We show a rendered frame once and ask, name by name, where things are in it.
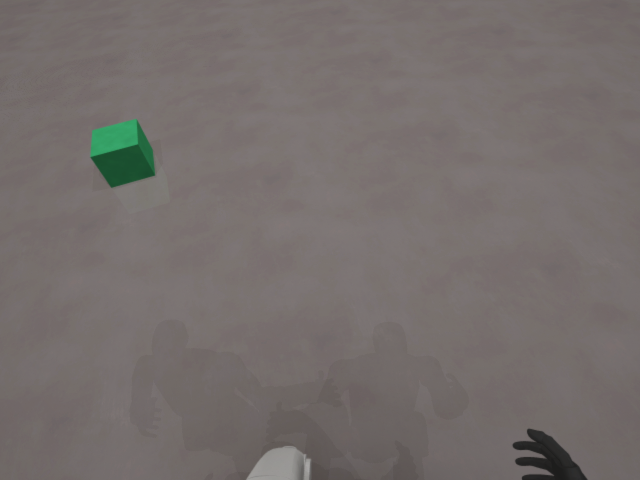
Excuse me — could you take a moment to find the carton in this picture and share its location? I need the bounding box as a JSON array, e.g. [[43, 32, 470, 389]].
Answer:
[[90, 119, 155, 188]]

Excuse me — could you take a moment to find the right robot hand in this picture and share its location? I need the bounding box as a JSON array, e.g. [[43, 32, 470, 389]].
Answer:
[[513, 429, 588, 480]]

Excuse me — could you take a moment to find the robot left thigh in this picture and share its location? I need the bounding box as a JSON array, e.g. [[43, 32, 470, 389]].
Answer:
[[246, 448, 312, 480]]

